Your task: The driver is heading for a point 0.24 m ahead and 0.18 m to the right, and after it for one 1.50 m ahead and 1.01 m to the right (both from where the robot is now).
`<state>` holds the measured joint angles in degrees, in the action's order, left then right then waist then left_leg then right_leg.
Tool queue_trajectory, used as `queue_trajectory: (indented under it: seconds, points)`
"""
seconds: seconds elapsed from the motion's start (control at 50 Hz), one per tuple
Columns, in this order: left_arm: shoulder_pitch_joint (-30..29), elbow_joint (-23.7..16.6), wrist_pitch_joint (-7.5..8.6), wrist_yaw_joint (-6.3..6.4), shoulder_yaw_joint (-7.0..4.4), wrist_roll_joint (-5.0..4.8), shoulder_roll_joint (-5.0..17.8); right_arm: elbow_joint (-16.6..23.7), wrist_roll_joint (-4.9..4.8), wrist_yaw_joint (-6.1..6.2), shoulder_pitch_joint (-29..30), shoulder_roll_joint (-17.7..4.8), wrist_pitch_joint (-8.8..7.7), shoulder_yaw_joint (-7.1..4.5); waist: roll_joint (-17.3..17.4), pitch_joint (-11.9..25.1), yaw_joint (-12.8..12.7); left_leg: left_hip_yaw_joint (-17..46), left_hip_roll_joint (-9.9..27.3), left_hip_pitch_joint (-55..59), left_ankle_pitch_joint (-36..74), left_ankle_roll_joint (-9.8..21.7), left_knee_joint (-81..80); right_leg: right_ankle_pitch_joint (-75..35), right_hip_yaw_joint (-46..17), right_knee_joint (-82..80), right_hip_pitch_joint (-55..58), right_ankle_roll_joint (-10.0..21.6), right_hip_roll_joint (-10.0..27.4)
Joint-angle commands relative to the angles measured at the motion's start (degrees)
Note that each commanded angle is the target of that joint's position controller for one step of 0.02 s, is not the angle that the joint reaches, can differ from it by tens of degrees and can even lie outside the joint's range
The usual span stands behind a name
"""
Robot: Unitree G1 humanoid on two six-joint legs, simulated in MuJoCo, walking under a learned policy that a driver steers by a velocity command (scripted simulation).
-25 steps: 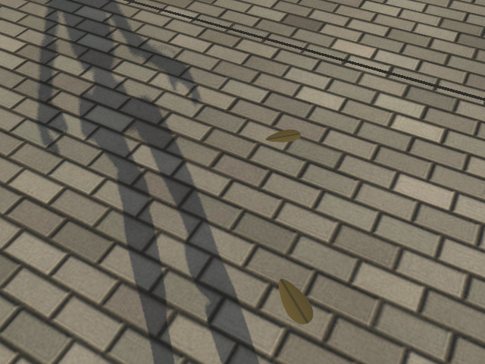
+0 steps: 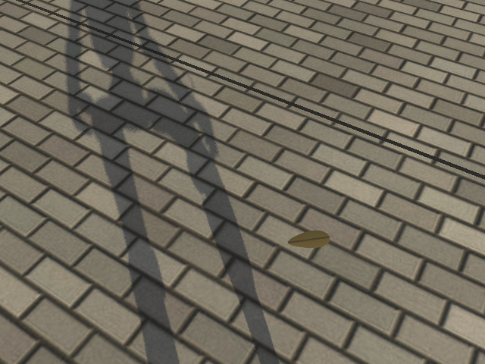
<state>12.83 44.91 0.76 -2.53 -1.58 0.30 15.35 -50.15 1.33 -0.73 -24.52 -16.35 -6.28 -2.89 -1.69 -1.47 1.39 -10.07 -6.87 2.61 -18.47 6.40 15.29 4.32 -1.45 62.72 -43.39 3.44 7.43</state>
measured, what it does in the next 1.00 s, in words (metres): walks ahead, turning right: right foot, then left foot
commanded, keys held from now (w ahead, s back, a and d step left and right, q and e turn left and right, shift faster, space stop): w+e+shift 0.06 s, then e+shift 0.94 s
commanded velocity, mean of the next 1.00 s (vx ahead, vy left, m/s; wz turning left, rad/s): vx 0.29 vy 0.00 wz -0.89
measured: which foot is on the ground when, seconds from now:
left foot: down 0.00-0.18, up 0.20-0.62, down 0.64-1.00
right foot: up 0.00-0.16, down 0.18-0.64, up 0.66-1.00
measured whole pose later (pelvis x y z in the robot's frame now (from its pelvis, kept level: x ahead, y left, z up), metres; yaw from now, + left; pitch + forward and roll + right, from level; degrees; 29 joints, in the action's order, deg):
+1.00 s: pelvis +0.46 +0.00 +0.01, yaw -56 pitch +0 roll +0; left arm 8.6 35.8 -6.2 -3.8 -4.3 0.4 19.4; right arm -37.2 2.3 1.6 -12.7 -16.8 0.9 -1.7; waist -1.7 -4.8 0.7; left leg -10.8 4.9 -15.6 -10.0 1.0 26.3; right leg 23.3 0.8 55.3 -25.9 -2.5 1.0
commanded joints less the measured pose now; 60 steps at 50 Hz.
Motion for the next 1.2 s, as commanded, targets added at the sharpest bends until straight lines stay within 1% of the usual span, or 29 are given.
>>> queue_trajectory:
  seconds: [0.02, 0.08, 0.12, 0.14, 0.16, 0.18, 0.2, 0.22, 0.24, 0.26, 0.3, 0.38, 0.46, 0.56, 0.62, 0.64, 0.66, 0.68, 0.7, 0.72, 0.74, 0.8, 1.0, 1.08, 1.1, 1.12, 1.14, 1.16, 1.2]
  points:
    - [-5.2, -3.6, 0.79, -1.09, 0.04, -0.44, 1.5, 3.6, -0.56, -0.03, 4.6, -3.1, -2.2, -0.03, 2.8, -6.4, -1.3, -2.2, 11.7, -11.4, 36.7, -3.2, -11.0, -10.7, 6.2, -10.0, 5.6, 1.6, -1.8]
    - [-8.3, -4.7, 1.28, -2.03, 0.46, 0.37, 1.7, 2.6, -1.11, 1.58, 2.7, -5.6, -2.21, 0.02, 3.2, -5.5, -1.5, -5.3, 13.6, -3.8, 61.3, -5.5, -7.2, -16.0, 12.4, -21.9, 11.1, 4.0, -6.7]
    - [-0.5, -2.4, 1.34, -1.98, -0.14, 1.35, 3.8, 3.4, -1.21, 3.54, 3.4, -8.8, -1.15, -0.64, 5.6, 0.1, -5.3, -5.4, 15.2, 0.5, 79.9, -7.1, 6.9, -13.6, 15.1, -25.6, 20.5, 4.6, -12.3]
    - [8.9, 0.2, 1.23, -1.6, -1.11, 1.72, 5.8, 4.1, -1.08, 4.09, 5.3, -10.5, -0.26, -1.12, 6.6, 4.7, -9.8, -4.5, 16.3, -1.8, 83.6, -7.5, 19.1, -10.7, 14.3, -25.2, 30.9, 5.4, -14.8]
    - [21.3, 3.6, 1.08, -0.65, -2.65, 1.95, 8.8, 5.3, -0.81, 4.07, 9.0, -11.5, 0.48, -1.52, 6.7, 9.5, -15.7, -2.8, 17.2, -7.8, 78.0, -7.9, 35.8, -9.7, 9.5, -25.9, 43.4, 7.8, -14.1]
    - [25.0, 4.9, 1.19, 1.06, -4.07, 1.06, 10.8, 5.3, -1.53, 2.83, 12.0, -9.7, 0.99, -1.61, -0.2, 8.8, -18.1, -3.5, 9.0, -15.7, 34.9, -8.7, 60.7, -16.0, 3.3, -33.4, 49.2, 11.3, -9.8]
    - [21.1, 4.2, 0.86, 1.75, -5.43, 0.86, 17.1, 8.5, -0.3, 2.12, 8.2, -1.4, 0.5, 0.42, -12.5, 7.9, -9.3, 0.4, 0.8, -37.3, -17.2, -10.2, 82.9, -62.3, -10.8, -22.2, 60.3, 15.5, 0.9]
    - [19.4, 1.9, 0.91, 1.55, -6.71, 1.12, 20.8, 11.8, -1.43, 2.54, 3.4, -2.3, 0.29, 1.1, -6.9, 24.4, -7.6, 12.9, 1.1, -45.9, -13.5, -10.2, 90.2, -61.4, -29.0, -29.8, 70.9, 26.1, 10.2]
    - [12.7, -1.7, 0.27, 2.19, -6.82, 0.15, 18.3, 12.4, -0.36, 2.62, 4.8, -4.4, -0.05, 1.79, 1.9, 23.2, -5.9, 16.1, 4.6, -45.5, -8.1, -8.4, 84.3, -39.5, -34.2, -37.0, 63.9, 24.8, 10.0]
    - [8.0, -2.5, -0.32, 2.67, -5.61, -0.3, 13.8, 12.3, 0.3, 2.4, 7.2, -5.2, 0.1, 1.68, 6.5, 11.9, -3.0, 15.5, 6.9, -45.0, -6.0, -8.3, 77.6, -28.0, -31.0, -41.5, 50.5, 22.2, 7.2]
    - [5.2, -3.2, -0.16, 2.85, -4.24, -0.69, 9.9, 12.8, 1.86, 2.56, 9.1, -5.7, 2.58, 1.44, 10.0, 2.5, 0.2, 14.8, 10.0, -39.8, -5.8, -9.8, 67.0, -31.7, -24.1, -44.6, 33.1, 18.5, 2.9]
    - [5.3, -3.3, 0.82, 2.3, -4.95, 0.44, 12.4, 15.4, 1.24, 2.75, 11.9, -3.1, 5.65, 2.4, 5.8, 6.1, 1.1, 12.4, 10.1, -31.1, -0.4, -11.4, 48.6, -44.0, -16.1, -41.7, 24.2, 13.7, -4.9]
    - [6.2, -4.5, -1.44, 3.22, -5.45, -0.59, 11.8, 17.7, 0.5, 2.74, 17.9, -3.6, 6.2, 2.76, -0.5, 9.4, -2.5, 13.6, 8.2, -32.9, 9.6, -10.5, 38.5, -35.0, -17.6, -37.4, 30.0, 6.7, -8.7]
    - [6.6, -6.5, -3.0, 3.53, -6.3, 0.52, 12.5, 19.2, -0.22, 2.86, 23.4, -5.4, 4.83, 2.91, -3.7, 6.0, -5.5, 17.8, 5.2, -35.4, 5.7, -9.4, 27.7, -24.9, -27.8, -34.2, 36.9, 6.4, -7.2]
    - [1.7, -8.5, -2.89, 3.34, -6.35, 0.58, 12.4, 17.2, -0.49, 3.21, 17.4, -6.9, 3.42, 2.41, -5.5, 4.2, -1.8, 18.7, 4.3, -23.1, 7.9, -7.6, 12.1, -16.3, -31.0, -30.5, 33.1, 2.8, -9.1]
    - [0.3, -9.3, -2.62, 3.26, -5.85, -0.28, 11.1, 16.2, -0.01, 3.66, 13.7, -7.9, 2.83, 2.04, -3.1, 4.5, 0.0, 20.4, 8.5, -13.4, 15.2, -6.3, 5.0, -7.8, -28.5, -25.3, 27.5, 0.1, -11.7]
    - [6.2, -10.0, -2.45, 3.36, -4.41, -0.74, 5.4, 16.7, 0.09, 4.31, 12.7, -12.5, 3.13, 1.0, 10.8, 9.7, -3.4, 33.6, 25.3, -1.6, 29.5, -1.8, 5.7, 23.3, -17.2, -10.5, 20.6, -2.9, -17.8]
    - [9.6, -10.6, -2.96, 3.47, -5.16, 0.61, 9.8, 17.2, -0.65, 3.89, 11.5, -13.5, 4.7, 0.58, 17.6, 14.5, -3.7, 47.6, 33.2, 0.6, 38.6, 6.0, 4.8, 39.8, -7.2, -2.8, 13.3, -4.1, -22.4]
    - [8.9, -9.1, -3.19, 3.15, -5.64, 2.55, 12.1, 17.2, -0.93, 3.79, 11.7, -10.8, 5.51, 0.63, 12.4, 11.8, -3.6, 44.7, 31.9, -0.6, 38.9, 7.5, 5.5, 34.3, -5.8, 5.3, 10.4, -4.9, -16.8]
    - [5.8, -8.3, -3.62, 2.53, -5.95, 2.45, 12.9, 17.7, -0.88, 3.91, 12.9, -7.0, 6.06, 1.52, 7.6, 8.5, -2.7, 35.3, 27.8, -4.1, 35.6, 5.8, 6.5, 28.6, -5.1, 7.4, 10.3, -5.4, -14.5]
    - [4.4, -8.4, -4.23, 1.82, -5.95, 1.47, 12.2, 18.1, -0.44, 3.96, 15.2, -6.0, 6.66, 1.8, 6.7, 6.2, -3.1, 28.1, 23.6, -7.7, 31.3, 3.8, 5.3, 24.6, -4.8, 7.8, 11.4, -6.1, -13.2]
    - [3.6, -9.2, -5.42, 0.38, -5.18, 0.09, 11.0, 17.9, 0.46, 3.67, 16.1, -7.3, 6.73, 0.94, 10.8, 5.1, -3.3, 17.6, 19.7, -11.6, 31.9, 3.1, 4.2, 19.3, -1.1, 10.2, 13.1, -7.6, -11.6]
    - [-5.3, -14.2, -6.31, -1.71, -3.4, -0.19, 7.4, 16.8, 1.14, 1.92, 13.2, -10.1, 6.48, -1.95, 12.9, 4.8, -0.7, 6.4, 25.1, -14.0, 14.8, 2.6, 2.7, 20.0, 4.7, -13.2, 22.2, -4.9, -5.9]
    - [-4.4, -14.5, -5.76, -1.43, -3.5, -0.25, 7.0, 15.9, -0.03, 0.76, 11.1, -11.4, 7.15, -2.86, 11.9, 5.3, -1.2, 2.6, 25.9, -16.2, 16.1, -1.4, 10.5, 17.4, 7.1, -29.3, 31.6, -2.3, -8.4]
    - [-0.6, -12.8, -5.02, -0.68, -3.61, 0.47, 7.3, 14.7, -0.47, 0.51, 9.1, -10.6, 7.6, -2.78, 7.5, 5.6, -2.6, 0.8, 24.2, -20.4, 15.4, -4.4, 15.8, 12.4, 4.7, -37.9, 38.0, -1.3, -9.3]
    - [1.9, -12.1, -4.15, 0.34, -4.26, 1.3, 11.3, 14.6, -0.58, -0.32, 5.9, -7.0, 8.17, -1.93, -8.2, 4.7, -2.6, -3.5, 18.3, -30.6, -1.6, -8.3, 29.7, 7.3, -12.7, -47.6, 43.7, 1.3, 2.8]
    - [0.9, -13.6, -3.78, 0.91, -5.69, 0.86, 18.5, 18.1, 0.14, 0.57, 7.9, -3.7, 9.15, -0.59, -17.8, 3.4, -3.0, -0.4, 10.2, -38.8, -18.2, -10.8, 37.8, -11.7, -26.2, -47.2, 37.8, 10.2, 17.2]
    - [2.7, -12.8, -3.33, 1.38, -4.45, 0.84, 12.9, 17.2, -0.34, 1.22, 12.2, -6.3, 10.12, -1.08, -9.2, 5.5, -6.2, 6.7, 12.4, -33.6, -16.1, -10.3, 42.7, -18.8, -18.9, -45.0, 35.4, 12.5, 15.6]
    - [-6.7, -12.0, -2.66, 2.47, -0.43, 1.46, 3.9, 13.7, -1.93, 0.48, 9.3, -3.5, 10.31, -0.3, -8.6, 2.3, -0.2, 9.8, 12.1, -26.9, -7.6, -9.2, 38.8, -16.2, -6.1, -46.1, 30.7, 8.1, 7.3]
Keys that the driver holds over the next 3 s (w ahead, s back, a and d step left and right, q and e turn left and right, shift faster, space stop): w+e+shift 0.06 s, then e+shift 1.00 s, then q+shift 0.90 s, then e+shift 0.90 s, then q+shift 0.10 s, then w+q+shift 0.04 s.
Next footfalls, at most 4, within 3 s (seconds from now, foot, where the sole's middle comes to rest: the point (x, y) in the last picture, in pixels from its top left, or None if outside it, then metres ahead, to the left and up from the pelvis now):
0.18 right None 0.38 -0.08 -0.77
0.64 left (250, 326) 0.61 0.00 -0.77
1.12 right None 0.38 -0.09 -0.77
1.58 left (233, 358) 0.52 0.04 -0.77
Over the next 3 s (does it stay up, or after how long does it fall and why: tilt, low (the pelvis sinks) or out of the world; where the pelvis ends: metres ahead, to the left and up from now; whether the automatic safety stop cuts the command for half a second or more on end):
stays up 0.45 -0.02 -0.01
